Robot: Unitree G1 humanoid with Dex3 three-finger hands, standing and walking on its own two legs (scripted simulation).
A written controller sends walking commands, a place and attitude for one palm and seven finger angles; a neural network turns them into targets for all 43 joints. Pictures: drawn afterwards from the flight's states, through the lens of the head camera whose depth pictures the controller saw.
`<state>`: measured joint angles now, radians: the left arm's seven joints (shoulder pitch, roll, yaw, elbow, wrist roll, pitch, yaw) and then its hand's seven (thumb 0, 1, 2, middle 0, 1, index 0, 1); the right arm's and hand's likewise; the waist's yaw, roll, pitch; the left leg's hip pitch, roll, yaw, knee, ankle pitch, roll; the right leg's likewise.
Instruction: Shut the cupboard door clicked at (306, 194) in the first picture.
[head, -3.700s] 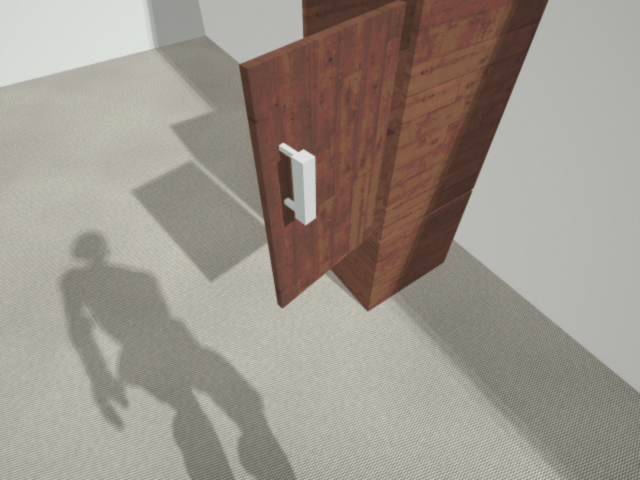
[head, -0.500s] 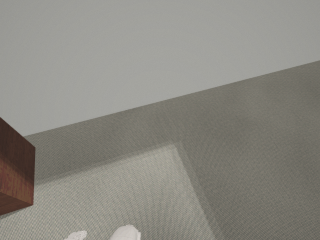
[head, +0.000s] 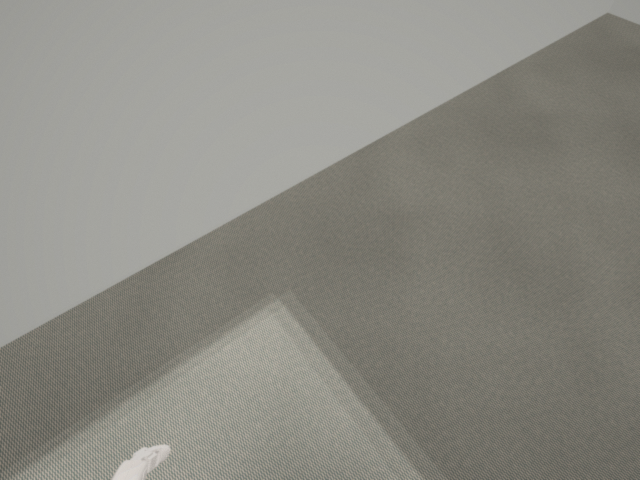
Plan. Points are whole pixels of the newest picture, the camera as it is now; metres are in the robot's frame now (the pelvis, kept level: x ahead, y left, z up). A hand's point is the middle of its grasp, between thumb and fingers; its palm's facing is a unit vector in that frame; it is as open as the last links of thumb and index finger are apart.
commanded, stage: walk around to get in front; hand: left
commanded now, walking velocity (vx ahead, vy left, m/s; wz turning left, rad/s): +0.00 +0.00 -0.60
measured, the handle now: out of the picture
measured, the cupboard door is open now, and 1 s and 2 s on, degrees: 100 100 100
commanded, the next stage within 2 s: walk to a spot facing it in 1.62 s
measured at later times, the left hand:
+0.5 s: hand (202, 448) +0.18 +0.18 -0.16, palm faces -0.27 -0.95 -0.15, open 7.4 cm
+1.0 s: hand (353, 320) +0.38 -0.04 -0.15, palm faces -0.58 -0.79 -0.20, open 7.4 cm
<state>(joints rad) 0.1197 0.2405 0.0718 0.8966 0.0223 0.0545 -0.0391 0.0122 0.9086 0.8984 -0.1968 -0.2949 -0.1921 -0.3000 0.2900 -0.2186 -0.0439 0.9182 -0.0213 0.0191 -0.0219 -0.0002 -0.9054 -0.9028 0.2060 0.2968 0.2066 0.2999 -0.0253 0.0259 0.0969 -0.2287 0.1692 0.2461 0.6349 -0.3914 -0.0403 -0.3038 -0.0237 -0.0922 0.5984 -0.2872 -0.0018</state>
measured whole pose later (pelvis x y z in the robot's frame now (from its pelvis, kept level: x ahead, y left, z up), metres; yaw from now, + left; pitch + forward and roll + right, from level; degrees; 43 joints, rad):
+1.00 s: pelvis +0.18 -0.12 +0.01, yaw -33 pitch +1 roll +0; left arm 0.12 0.18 0.04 0.94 0.01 -0.03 -0.01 0.01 0.91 0.90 -0.20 -0.29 -0.19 -0.30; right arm 0.31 -0.18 -0.04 1.01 -0.02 0.01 -0.01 0.01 -0.91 -0.90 0.20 0.30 0.20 0.30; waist -0.07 0.01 0.11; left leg -0.51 0.16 0.04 1.19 -0.31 -0.06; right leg -0.29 0.07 -0.10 0.51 -0.24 -0.11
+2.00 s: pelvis +0.51 -0.45 +0.01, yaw -44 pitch +1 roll +1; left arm 0.10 0.14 0.02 0.99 0.00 -0.06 0.02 0.00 0.92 0.90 -0.20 -0.29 -0.20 -0.30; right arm 0.33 -0.16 -0.03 1.07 -0.01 0.02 -0.01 0.00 -0.92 -0.90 0.20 0.30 0.20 0.30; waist -0.08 0.01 0.06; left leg -0.49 0.10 0.07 1.05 -0.37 -0.05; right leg -0.25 -0.05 -0.22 0.49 -0.26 -0.06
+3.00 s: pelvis +0.56 -0.55 +0.00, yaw -8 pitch +2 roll +1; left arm 0.22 0.25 0.06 0.94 0.01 0.06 0.02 0.01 0.91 0.90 -0.20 -0.30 -0.20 -0.30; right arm 0.07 -0.23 -0.06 0.87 -0.01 0.03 0.02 0.00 -0.91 -0.90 0.20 0.30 0.20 0.30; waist 0.02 -0.06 0.11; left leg -0.33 0.00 0.06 0.64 -0.34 0.02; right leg -0.42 -0.13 -0.11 1.04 -0.55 0.07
